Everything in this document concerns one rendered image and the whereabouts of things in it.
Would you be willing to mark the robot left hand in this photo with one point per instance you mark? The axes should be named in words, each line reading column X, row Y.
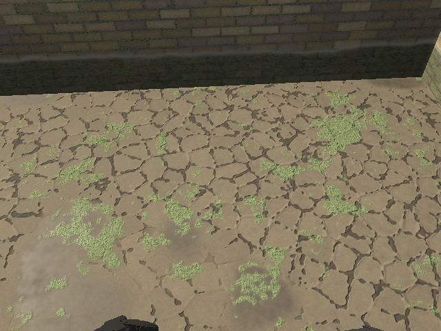
column 121, row 323

